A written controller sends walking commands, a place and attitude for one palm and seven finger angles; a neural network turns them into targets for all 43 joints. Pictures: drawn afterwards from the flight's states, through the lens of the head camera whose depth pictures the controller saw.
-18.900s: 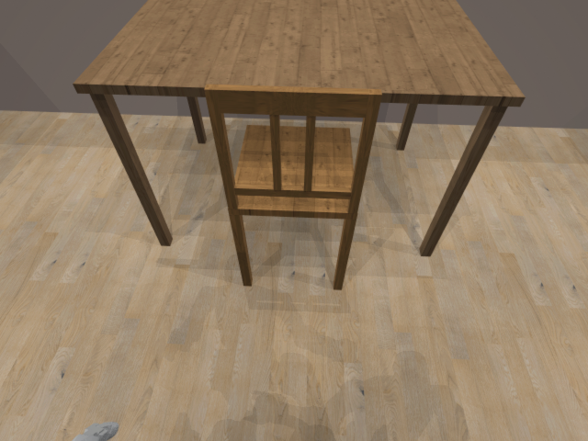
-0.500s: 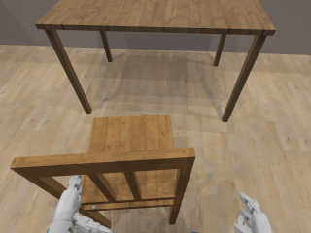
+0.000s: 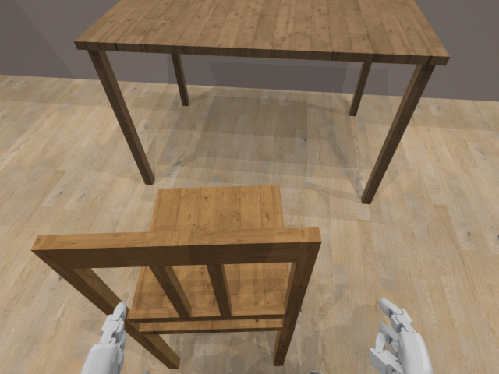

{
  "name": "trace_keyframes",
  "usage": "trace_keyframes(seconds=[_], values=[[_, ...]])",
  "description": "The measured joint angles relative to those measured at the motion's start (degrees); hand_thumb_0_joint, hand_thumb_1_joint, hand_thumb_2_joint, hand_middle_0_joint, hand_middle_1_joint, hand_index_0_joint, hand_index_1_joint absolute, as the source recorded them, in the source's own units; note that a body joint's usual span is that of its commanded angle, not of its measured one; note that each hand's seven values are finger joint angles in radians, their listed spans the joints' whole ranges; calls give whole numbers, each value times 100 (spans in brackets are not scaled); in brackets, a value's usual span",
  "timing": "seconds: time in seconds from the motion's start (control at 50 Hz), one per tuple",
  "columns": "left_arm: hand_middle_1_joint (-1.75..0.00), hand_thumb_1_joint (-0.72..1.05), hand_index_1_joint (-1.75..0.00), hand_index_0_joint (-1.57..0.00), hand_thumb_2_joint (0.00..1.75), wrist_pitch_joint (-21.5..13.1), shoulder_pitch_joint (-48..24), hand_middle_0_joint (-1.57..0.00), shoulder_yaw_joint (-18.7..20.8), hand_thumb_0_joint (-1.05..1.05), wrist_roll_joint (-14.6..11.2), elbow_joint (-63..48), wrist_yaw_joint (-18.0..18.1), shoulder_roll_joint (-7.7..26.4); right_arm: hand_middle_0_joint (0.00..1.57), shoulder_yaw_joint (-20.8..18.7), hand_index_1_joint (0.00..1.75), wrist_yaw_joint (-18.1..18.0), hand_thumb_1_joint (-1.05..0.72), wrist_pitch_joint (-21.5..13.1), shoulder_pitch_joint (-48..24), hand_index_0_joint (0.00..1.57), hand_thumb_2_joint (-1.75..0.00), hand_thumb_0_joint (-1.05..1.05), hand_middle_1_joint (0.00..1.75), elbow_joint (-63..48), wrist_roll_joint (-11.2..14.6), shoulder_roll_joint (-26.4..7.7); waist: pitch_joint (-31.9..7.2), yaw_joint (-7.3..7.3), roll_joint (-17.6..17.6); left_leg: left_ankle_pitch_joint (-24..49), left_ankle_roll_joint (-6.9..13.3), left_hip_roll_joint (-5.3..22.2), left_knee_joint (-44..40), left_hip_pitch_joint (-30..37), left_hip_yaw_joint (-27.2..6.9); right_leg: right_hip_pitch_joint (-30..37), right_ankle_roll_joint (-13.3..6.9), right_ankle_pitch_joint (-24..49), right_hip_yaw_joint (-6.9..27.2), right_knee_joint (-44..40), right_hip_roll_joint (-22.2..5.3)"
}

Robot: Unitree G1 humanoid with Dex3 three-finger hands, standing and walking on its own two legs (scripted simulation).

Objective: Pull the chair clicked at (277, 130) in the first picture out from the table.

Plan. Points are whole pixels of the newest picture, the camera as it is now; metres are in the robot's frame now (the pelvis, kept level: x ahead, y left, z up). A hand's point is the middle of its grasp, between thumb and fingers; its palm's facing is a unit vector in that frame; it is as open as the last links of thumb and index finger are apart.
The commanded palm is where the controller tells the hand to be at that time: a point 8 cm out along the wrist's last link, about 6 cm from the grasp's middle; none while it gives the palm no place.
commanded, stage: draw the hand back to the body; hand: left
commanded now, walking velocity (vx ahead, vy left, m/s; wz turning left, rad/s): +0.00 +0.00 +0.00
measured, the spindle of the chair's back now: (174, 290) +0.28 +0.16 -0.06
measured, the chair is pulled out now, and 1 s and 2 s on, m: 0.60 0.60 0.60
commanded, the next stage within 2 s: step back with the hand held close in 1.68 s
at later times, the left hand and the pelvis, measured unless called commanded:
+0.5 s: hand (113, 359) +0.14 +0.18 +0.07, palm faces -0.03 -0.99 -0.10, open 17.5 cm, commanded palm +0.10 +0.24 +0.08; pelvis -0.02 +0.00 -0.01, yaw +0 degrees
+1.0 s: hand (40, 300) +0.18 +0.24 +0.15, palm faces +0.38 -0.82 -0.43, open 13.7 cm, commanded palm +0.14 +0.28 +0.18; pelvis +0.01 +0.00 +0.04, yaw -1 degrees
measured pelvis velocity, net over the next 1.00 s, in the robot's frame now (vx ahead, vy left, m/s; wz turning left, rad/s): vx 0.01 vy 0.00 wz -0.01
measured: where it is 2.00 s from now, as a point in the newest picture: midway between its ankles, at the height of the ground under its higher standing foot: outside the picture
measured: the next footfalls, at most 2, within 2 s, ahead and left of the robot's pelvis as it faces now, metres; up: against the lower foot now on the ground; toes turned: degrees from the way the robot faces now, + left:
none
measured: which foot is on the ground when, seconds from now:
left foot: down 0.00-1.00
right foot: down 0.00-1.00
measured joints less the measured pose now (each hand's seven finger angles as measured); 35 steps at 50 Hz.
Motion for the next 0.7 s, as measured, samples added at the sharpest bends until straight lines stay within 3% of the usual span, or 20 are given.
trace_keyframes(seconds=[0.12, 0.14, 0.2, 0.34, 0.42, 0.48, 0.62, 0.7], values=[[0, -54, 0, -1, 20, -95, 306, 0, 13, -1, -2, -137, -82, 39, 20, -53, 30, -48, -90, -2, 5, 21, -90, 2, 30, -10, 18, 14, -29, 35, 5, -47, -4, 6, 143, -127, -21, -111, -9, -33, -19, 113, 3], [0, -54, 0, -1, 20, -190, 356, 0, 48, -1, -109, -164, -121, 33, 20, -61, 30, -55, -90, -26, 4, 21, -90, 2, 30, 0, 24, 22, -38, 38, -1, -54, -6, 8, 171, -160, -26, -141, -11, -38, -24, 136, 4], [0, -54, 0, -1, 20, -773, 448, 0, 185, -1, -396, -299, -325, 39, 20, -102, 30, -56, -90, -173, -4, 21, -90, 2, 30, 89, 53, 47, -38, 73, -35, -93, -21, 23, 302, -283, -51, -247, -25, -60, -47, 234, 15], [0, -54, 0, -1, 20, -2138, 229, 0, 637, -1, -780, -494, -968, 187, 20, -179, 30, 100, -90, -319, -138, 21, -90, 2, 30, 347, 152, 100, 19, 101, -22, -161, -44, 45, 547, -455, -69, -404, -47, -95, -62, 429, 33], [0, -54, 0, 0, 20, -2540, 81, 0, 852, -1, -1067, -320, -1496, 308, 20, -162, 30, 200, -90, -335, -230, 21, -90, 2, 30, 372, 225, 110, 86, 79, 4, -179, -42, 57, 623, -487, -27, -460, -47, -95, -19, 508, 47], [0, -55, 0, 0, 20, -2508, 51, 0, 964, -1, -1223, -329, -1698, 422, 20, -139, 30, 202, -90, -353, -227, 21, -90, 2, 30, 329, 275, 96, 164, 87, 33, -167, -36, 64, 585, -385, -10, -363, -40, -76, -3, 469, 56], [-1, -52, -1, -3, 22, -2178, 15, -1, 1187, -1, -1377, -549, -1694, 541, 20, -51, 30, 100, -90, -494, -139, 21, -90, 2, 30, 345, 342, 42, 242, 137, 90, -19, -20, 66, 180, 105, -23, 155, -16, 56, -24, 52, 67], [-3, -44, -5, -7, 25, -1397, 51, -2, 1007, -1, -427, -949, -529, 757, 20, -16, 30, -60, -90, -264, -79, 20, -90, 2, 30, 319, 166, 36, 396, 250, 111, 137, -12, 85, -314, 746, 16, 777, -11, 194, 4, -403, 99]])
